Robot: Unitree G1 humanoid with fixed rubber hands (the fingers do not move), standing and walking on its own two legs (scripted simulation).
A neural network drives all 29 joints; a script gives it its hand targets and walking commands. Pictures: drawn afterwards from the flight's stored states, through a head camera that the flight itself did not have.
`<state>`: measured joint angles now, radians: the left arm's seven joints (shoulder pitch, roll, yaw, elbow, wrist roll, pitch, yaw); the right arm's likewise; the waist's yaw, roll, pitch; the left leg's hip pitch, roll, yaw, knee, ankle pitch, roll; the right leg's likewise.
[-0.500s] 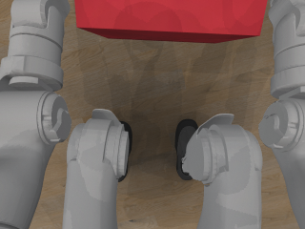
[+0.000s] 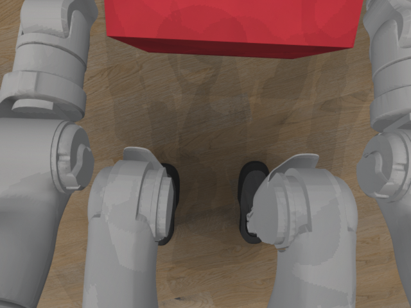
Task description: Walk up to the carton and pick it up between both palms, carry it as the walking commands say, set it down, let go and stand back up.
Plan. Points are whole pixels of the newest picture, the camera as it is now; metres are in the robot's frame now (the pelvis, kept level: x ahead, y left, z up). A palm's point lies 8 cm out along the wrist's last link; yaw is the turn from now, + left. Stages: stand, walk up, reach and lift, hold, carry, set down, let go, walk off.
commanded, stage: set down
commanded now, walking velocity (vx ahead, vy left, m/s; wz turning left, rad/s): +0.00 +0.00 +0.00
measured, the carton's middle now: out of the picture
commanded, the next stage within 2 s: let go in 2.00 s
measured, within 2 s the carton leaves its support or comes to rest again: neither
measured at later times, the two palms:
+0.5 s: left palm out of the picture +0.55 +0.21 -0.16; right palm out of the picture +0.55 -0.24 -0.16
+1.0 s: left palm out of the picture +0.57 +0.23 -0.05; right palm out of the picture +0.56 -0.25 -0.06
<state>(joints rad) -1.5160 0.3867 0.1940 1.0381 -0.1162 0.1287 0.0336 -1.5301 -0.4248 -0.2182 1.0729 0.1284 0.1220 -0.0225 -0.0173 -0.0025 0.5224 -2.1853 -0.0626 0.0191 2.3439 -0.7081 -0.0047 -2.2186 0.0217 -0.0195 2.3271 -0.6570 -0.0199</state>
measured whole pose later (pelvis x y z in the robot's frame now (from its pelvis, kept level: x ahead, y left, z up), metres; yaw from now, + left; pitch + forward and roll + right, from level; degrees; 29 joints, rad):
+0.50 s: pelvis -0.01 +0.00 -0.01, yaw +0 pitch +30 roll +0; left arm -1.58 0.49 0.08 1.19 -0.27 0.13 0.06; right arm -1.58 -0.52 -0.16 1.21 0.21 0.11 -0.06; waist -0.01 0.00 0.52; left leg -2.22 -0.02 0.04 2.34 -0.65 0.03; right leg -2.25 0.00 -0.02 2.33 -0.61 -0.03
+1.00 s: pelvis -0.02 +0.00 +0.06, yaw +1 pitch +31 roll +2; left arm -1.53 0.57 0.15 0.89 -0.26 0.29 0.04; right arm -1.54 -0.55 -0.17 0.88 0.20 0.30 -0.06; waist -0.02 0.00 0.52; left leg -2.03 -0.03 0.03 2.12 -0.63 0.01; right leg -2.06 0.01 -0.01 2.12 -0.59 -0.03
